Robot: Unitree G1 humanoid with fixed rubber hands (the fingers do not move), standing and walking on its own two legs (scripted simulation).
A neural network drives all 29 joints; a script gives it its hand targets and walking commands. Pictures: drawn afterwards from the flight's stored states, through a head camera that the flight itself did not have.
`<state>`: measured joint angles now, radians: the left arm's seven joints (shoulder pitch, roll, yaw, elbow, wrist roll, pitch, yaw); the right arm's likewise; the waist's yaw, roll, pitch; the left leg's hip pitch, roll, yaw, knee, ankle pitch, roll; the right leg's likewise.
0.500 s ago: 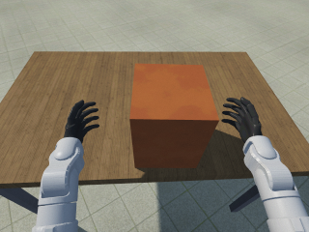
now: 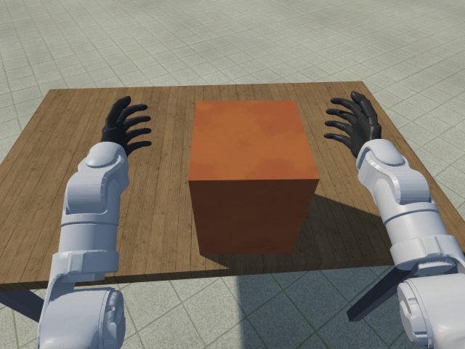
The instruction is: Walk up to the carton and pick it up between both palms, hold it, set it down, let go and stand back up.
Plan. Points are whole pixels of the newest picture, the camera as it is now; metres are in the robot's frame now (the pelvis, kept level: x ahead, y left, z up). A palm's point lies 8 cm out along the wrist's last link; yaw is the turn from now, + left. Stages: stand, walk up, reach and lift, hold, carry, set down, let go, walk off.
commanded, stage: reach and lift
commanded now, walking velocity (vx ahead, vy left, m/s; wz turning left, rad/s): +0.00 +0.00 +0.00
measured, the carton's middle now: (245, 180) +0.43 -0.03 +0.03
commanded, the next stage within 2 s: none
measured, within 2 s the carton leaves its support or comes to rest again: neither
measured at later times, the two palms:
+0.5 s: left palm (121, 102) +0.45 +0.18 +0.21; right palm (349, 98) +0.44 -0.20 +0.21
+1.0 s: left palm (145, 151) +0.44 +0.16 +0.11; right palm (327, 146) +0.44 -0.19 +0.11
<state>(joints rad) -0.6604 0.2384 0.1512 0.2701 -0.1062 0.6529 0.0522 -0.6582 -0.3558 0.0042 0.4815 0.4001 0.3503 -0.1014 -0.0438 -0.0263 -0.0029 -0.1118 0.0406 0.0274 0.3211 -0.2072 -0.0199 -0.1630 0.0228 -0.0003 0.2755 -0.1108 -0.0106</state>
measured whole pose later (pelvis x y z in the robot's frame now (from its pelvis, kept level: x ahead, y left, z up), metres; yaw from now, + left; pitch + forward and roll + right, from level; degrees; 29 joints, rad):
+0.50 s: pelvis +0.01 +0.00 +0.00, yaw +1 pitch +4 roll -1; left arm -1.04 0.30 0.05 0.80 -0.16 0.48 0.07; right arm -1.05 -0.36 0.06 0.98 0.41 0.29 -0.09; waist -0.05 -0.03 -0.07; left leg -0.20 0.04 -0.01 0.35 -0.22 -0.02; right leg -0.22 0.03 -0.03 0.27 -0.11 -0.01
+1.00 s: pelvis +0.01 +0.00 -0.01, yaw +1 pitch +9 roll -1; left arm -0.93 0.16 0.07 1.11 -0.08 0.00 0.11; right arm -0.92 -0.25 0.02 1.16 0.28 -0.05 -0.10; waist -0.02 -0.01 -0.12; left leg -0.35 0.04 0.00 0.43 -0.24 -0.03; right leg -0.37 0.03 -0.01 0.34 -0.13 -0.01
